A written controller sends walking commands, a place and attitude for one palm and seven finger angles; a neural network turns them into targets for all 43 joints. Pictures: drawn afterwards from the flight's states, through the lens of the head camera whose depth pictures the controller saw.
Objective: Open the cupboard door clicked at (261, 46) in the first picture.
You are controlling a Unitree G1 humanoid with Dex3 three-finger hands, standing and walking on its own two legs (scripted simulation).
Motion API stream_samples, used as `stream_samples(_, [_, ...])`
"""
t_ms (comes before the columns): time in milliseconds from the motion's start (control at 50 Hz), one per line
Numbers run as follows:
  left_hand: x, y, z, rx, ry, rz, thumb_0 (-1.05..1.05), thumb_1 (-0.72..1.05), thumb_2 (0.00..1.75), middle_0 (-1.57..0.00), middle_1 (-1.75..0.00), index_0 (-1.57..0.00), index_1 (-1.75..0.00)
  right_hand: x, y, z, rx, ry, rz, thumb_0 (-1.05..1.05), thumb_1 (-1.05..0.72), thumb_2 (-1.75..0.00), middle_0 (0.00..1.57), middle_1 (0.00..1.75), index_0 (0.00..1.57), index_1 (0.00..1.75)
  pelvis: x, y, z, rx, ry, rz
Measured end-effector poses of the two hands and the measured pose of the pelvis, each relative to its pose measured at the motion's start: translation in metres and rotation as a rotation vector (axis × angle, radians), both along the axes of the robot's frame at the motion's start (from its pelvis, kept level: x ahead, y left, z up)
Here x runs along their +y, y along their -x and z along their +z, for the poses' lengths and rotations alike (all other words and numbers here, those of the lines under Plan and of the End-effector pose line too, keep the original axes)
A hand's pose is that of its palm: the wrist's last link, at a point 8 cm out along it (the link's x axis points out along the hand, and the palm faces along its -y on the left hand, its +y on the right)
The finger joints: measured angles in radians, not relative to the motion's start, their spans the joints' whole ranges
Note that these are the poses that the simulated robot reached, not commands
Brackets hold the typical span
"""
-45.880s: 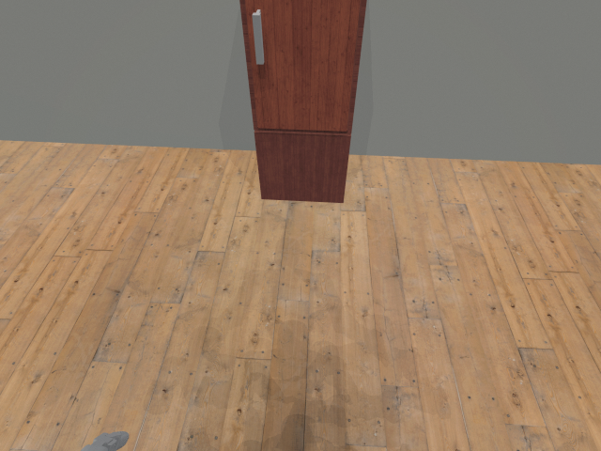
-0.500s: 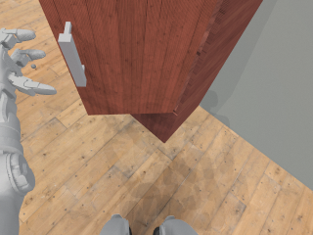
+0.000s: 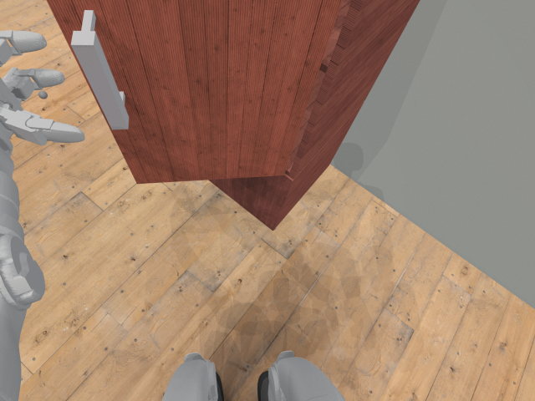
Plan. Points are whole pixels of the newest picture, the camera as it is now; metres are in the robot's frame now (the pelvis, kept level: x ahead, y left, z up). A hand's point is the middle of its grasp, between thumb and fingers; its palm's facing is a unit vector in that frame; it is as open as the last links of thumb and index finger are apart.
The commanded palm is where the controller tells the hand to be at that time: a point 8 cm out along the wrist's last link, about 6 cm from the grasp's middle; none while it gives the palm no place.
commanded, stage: move the hooked fingers beside the handle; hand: left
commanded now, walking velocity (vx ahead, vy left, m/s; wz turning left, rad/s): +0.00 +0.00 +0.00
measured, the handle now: (106, 75) +0.57 +0.18 +0.08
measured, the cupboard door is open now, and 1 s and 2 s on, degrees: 46 46 46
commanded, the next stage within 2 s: slide the fingers in behind the handle in 0.10 s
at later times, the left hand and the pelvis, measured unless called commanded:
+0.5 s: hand (58, 95) +0.53 +0.23 +0.09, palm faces +0.04 -1.00 +0.02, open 14.0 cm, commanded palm +0.50 +0.27 +0.08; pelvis +0.01 +0.01 +0.00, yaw +0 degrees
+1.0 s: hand (89, 98) +0.52 +0.19 +0.09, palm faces +0.04 -1.00 -0.01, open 13.9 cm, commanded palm +0.50 +0.23 +0.08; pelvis +0.00 +0.00 +0.00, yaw +1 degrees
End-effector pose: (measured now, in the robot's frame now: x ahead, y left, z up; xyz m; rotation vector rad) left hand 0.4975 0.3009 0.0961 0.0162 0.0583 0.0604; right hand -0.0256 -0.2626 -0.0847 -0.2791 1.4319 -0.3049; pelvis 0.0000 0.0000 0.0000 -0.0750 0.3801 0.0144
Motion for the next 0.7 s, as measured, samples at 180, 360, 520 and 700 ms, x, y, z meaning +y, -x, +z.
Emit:
stream_samples(180, [0.005,-0.002,-0.003,-0.022,0.015,-0.009,-0.01,-0.5,0.3,-0.3,-1.2,-0.3,-1.2,0.001,0.025,0.007,0.071,0.017,-0.025,0.01,-0.9,-0.9,0.2,0.3,0.2,0.3,0.002,0.0,0.0,0.013,0.005,-0.003])
stream_samples(360, [-0.005,-0.005,-0.006,-0.029,0.026,-0.026,-0.01,-0.5,0.3,-0.3,-1.2,-0.29,-1.2,0.003,0.008,0.009,0.045,0.019,-0.006,0.01,-0.9,-0.9,0.2,0.3,0.2,0.3,0.008,-0.006,0.002,0.013,0.009,0.0])
stream_samples(520, [-0.016,-0.005,-0.009,-0.011,0.034,-0.02,-0.01,-0.5,0.3,-0.3,-1.2,-0.3,-1.2,0.01,-0.019,0.004,-0.025,-0.008,0.016,0.01,-0.9,-0.9,0.2,0.3,0.2,0.3,0.011,-0.011,0.004,0.0,0.007,0.001])
stream_samples(700, [-0.026,-0.001,-0.004,-0.063,0.019,-0.016,-0.02,-0.5,0.3,-0.3,-1.2,-0.3,-1.2,0.016,-0.033,-0.004,-0.045,-0.045,0.032,0.01,-0.9,-0.9,0.2,0.3,0.2,0.3,0.012,-0.013,0.003,-0.005,0.003,0.002])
